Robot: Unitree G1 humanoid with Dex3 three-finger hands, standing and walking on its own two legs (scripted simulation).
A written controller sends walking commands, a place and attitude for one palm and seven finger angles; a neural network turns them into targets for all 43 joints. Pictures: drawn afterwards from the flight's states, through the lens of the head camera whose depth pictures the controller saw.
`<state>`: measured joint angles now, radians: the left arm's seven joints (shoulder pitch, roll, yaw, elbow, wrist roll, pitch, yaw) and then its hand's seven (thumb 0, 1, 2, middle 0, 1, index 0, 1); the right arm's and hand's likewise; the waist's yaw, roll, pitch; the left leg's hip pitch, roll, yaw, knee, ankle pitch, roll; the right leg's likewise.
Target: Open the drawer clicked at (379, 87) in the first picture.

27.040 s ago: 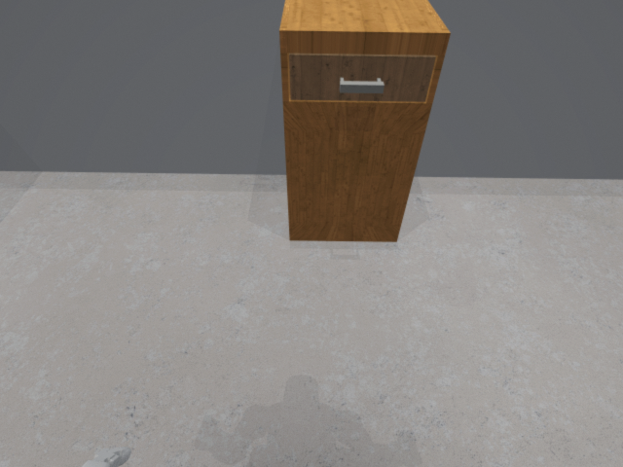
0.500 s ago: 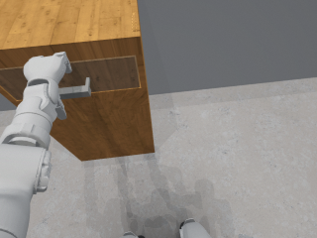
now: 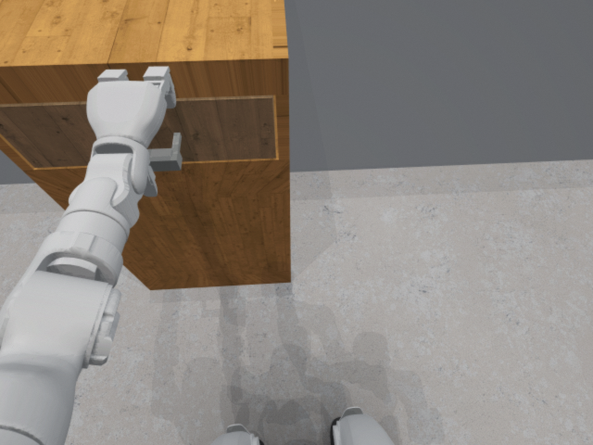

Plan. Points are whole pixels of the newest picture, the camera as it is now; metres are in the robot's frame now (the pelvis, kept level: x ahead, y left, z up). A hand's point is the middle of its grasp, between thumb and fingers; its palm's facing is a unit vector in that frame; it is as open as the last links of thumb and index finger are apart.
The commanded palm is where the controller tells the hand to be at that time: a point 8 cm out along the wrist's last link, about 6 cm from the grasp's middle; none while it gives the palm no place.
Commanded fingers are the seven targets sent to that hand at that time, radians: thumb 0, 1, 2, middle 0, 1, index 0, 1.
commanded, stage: move the hooked fingers above the handle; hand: left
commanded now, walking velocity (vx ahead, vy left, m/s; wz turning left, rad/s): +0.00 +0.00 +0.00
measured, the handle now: (140, 150) +0.57 +0.21 +0.01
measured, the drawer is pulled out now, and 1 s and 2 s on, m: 0.00 0.00 0.00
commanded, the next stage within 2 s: lower the fingers behind the handle in 0.72 s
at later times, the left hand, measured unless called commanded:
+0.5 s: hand (147, 154) +0.52 +0.17 +0.05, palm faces +0.00 -0.09 -1.00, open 13.8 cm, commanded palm +0.52 +0.22 +0.11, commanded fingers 0.00 -0.50 0.30 -0.30 -1.20 -0.30 -1.20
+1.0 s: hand (81, 148) +0.50 +0.25 +0.08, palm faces -0.16 +0.07 -0.98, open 13.6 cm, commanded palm +0.50 +0.23 +0.11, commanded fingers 0.00 -0.50 0.30 -0.30 -1.20 -0.30 -1.20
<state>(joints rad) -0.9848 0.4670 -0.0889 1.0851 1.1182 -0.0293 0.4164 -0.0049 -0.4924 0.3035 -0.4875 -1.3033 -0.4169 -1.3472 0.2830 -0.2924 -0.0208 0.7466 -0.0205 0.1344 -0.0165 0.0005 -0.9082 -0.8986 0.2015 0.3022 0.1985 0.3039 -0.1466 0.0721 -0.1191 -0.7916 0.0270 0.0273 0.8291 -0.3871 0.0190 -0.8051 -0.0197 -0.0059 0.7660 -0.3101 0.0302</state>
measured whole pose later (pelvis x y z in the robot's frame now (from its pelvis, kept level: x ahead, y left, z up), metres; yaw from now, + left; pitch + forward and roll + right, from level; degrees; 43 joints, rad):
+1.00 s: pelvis -0.01 +0.00 +0.01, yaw -1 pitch +18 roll +0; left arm -1.02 0.66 -0.05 1.21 1.07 -0.07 0.13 0.00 -0.49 0.30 -0.33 -1.21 -0.36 -1.22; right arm 0.30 -0.27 0.02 0.66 0.03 0.10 -0.10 0.00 -0.90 -0.90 0.21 0.30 0.20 0.30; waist -0.14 0.06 -0.07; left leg -0.72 0.02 0.06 0.74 -0.34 0.02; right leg -0.75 -0.02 0.02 0.71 -0.27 0.03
